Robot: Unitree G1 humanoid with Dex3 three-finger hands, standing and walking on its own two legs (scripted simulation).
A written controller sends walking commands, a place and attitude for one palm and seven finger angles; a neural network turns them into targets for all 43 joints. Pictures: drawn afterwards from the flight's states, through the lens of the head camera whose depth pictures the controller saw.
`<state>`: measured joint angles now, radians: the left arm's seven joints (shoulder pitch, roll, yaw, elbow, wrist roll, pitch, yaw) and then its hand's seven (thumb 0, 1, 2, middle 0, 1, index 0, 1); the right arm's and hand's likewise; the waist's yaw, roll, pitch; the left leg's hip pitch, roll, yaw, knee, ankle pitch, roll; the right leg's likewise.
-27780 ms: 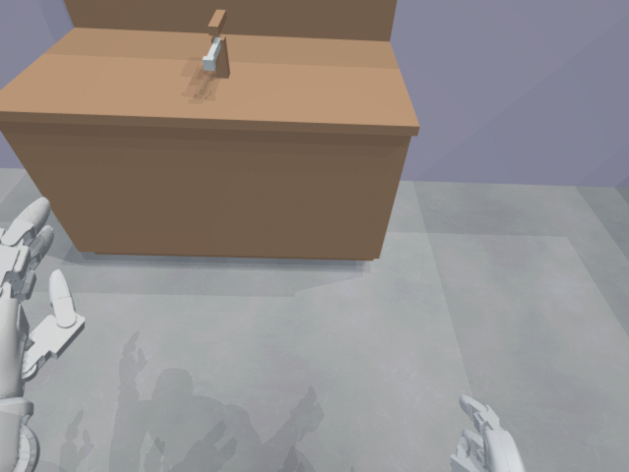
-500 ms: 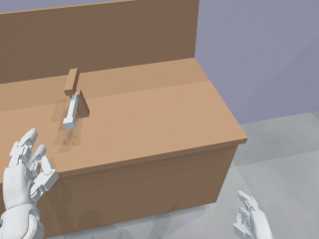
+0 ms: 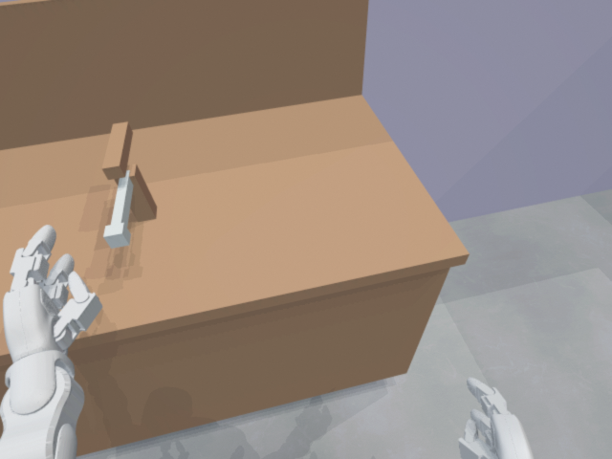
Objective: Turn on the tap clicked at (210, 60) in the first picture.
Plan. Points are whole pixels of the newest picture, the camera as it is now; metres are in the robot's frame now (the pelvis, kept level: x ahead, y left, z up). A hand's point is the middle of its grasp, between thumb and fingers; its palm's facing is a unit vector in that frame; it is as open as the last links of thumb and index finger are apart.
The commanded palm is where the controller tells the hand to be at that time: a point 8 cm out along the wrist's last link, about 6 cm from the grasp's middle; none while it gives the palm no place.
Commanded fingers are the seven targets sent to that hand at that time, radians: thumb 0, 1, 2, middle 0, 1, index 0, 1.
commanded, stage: reach beside the lever's end, fingers flat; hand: left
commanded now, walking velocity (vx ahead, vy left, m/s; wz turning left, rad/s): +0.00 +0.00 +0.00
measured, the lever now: (117, 235) +0.41 +0.34 +0.05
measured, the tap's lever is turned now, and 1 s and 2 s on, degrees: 0 0 0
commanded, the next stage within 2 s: push the lever round in 1.60 s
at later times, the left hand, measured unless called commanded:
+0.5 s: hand (95, 276) +0.32 +0.31 +0.08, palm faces +0.52 -0.85 -0.08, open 7.7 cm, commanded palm +0.28 +0.35 +0.08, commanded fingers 0.00 0.90 0.90 -0.16 -0.19 -0.16 -0.19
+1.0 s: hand (95, 249) +0.38 +0.35 +0.06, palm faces +0.52 -0.85 -0.06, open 7.8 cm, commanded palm +0.34 +0.39 +0.05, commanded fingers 0.00 0.90 0.90 -0.15 -0.15 -0.15 -0.15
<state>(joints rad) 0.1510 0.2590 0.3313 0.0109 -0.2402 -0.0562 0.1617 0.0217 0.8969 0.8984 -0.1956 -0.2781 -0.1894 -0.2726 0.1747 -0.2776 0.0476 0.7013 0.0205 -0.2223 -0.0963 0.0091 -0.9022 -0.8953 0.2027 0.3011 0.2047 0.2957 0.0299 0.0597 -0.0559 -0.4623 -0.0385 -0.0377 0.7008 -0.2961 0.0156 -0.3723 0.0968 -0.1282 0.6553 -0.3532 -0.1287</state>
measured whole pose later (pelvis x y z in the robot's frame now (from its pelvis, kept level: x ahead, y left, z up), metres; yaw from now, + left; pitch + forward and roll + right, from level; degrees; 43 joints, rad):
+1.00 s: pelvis +0.00 +0.05 -0.01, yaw -1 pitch +11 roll -3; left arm -0.33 0.37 0.45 0.65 -0.15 -0.30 0.12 0.02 0.90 0.90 -0.16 -0.16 -0.15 -0.15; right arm 0.27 -0.28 0.03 0.71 -0.01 -0.09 -0.05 0.01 -0.90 -0.89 0.20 0.30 0.21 0.30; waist -0.04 0.04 -0.08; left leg -0.67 -0.05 -0.01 0.82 -0.34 0.08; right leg -0.57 0.08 -0.11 0.75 -0.37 -0.06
